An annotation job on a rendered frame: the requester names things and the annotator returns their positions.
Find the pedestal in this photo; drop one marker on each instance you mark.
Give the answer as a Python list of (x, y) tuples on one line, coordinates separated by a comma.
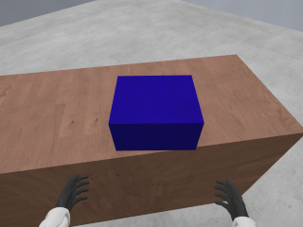
[(55, 124)]

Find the right robot hand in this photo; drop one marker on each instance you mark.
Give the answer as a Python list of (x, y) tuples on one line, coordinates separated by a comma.
[(235, 204)]

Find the left robot hand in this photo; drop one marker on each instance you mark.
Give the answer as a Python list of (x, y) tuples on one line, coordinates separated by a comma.
[(67, 197)]

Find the robot right forearm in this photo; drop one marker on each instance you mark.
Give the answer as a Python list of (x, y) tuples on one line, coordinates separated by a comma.
[(243, 222)]

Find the robot left forearm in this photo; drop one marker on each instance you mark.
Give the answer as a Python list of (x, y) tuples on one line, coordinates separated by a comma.
[(57, 217)]

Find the carton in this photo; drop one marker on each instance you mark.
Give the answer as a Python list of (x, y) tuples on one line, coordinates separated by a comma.
[(155, 113)]

